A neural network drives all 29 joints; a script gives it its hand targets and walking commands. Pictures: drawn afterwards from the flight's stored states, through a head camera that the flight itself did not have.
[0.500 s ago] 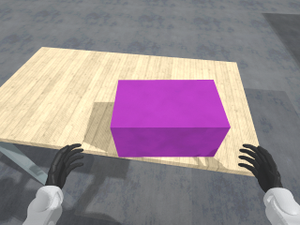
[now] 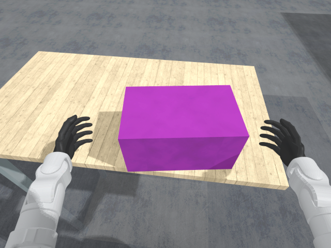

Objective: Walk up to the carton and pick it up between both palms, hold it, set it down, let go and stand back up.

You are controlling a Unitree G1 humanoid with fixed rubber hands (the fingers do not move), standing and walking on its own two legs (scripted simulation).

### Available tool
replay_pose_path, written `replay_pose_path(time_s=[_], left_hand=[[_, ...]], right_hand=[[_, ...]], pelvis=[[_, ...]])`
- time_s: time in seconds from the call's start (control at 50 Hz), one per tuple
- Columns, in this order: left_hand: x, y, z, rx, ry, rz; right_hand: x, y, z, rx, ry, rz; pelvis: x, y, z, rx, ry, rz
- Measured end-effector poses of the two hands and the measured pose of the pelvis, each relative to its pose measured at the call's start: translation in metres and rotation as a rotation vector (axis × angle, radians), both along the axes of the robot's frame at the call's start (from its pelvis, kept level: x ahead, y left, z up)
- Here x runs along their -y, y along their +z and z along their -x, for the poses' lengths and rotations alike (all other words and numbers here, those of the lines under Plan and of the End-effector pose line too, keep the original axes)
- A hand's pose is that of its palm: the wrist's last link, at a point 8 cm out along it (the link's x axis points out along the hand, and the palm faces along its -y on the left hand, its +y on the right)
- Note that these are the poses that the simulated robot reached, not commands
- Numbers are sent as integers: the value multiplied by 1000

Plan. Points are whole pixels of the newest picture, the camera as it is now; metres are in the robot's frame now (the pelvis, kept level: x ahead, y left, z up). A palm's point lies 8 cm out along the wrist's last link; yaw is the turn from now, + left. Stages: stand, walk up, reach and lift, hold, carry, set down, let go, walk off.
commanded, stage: reach and lift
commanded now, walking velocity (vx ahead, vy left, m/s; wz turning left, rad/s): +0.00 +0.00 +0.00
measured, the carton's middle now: (179, 128) +0.45 -0.03 +0.00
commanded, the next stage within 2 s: none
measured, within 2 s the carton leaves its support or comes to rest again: neither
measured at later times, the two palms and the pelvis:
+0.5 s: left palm (68, 116) +0.40 +0.25 +0.11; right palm (291, 119) +0.37 -0.29 +0.12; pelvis +0.00 +0.00 +0.00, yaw +0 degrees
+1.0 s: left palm (71, 89) +0.44 +0.24 +0.16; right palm (292, 91) +0.42 -0.29 +0.16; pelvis -0.02 +0.00 -0.01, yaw -1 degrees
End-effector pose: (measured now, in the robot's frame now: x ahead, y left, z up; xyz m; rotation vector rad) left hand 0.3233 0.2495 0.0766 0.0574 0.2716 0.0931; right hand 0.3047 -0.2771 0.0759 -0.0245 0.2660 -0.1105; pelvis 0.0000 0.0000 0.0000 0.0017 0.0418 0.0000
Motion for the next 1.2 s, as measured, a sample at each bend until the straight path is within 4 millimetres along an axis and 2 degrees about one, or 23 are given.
replay_pose_path(time_s=[0.26,0.48,0.62,0.88,1.04,1.14,1.2], left_hand=[[1,16,-44,-22,10,2],[-4,32,-71,-27,18,-1],[1,55,-88,4,9,-13],[5,78,-112,-24,16,-15],[6,78,-120,-36,28,-18],[3,64,-119,-28,32,-27],[0,49,-115,-34,37,-44]], right_hand=[[14,21,-37,-12,-19,26],[11,39,-67,3,-28,11],[8,60,-86,42,-21,1],[12,88,-107,26,-50,-6],[7,85,-117,-10,-51,-1],[-1,74,-120,0,-41,19],[-3,59,-119,-9,-52,14]], pelvis=[[0,-1,2,-39,-4,0],[-2,-2,3,-79,-2,5],[-4,-3,4,-108,-5,9],[-4,-5,13,-146,-9,11],[-2,-8,18,-178,-7,12],[-1,-9,19,-199,-3,15],[-1,-10,20,-206,2,19]])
